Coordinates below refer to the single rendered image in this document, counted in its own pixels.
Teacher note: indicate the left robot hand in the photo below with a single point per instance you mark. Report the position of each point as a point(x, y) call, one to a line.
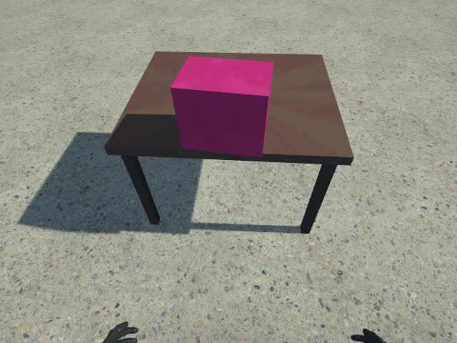
point(119, 331)

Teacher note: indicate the table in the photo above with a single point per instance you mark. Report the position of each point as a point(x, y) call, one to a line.
point(304, 123)

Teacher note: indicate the right robot hand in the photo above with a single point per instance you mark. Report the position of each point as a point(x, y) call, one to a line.
point(370, 337)

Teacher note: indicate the carton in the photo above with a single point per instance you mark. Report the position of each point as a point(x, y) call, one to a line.
point(221, 105)

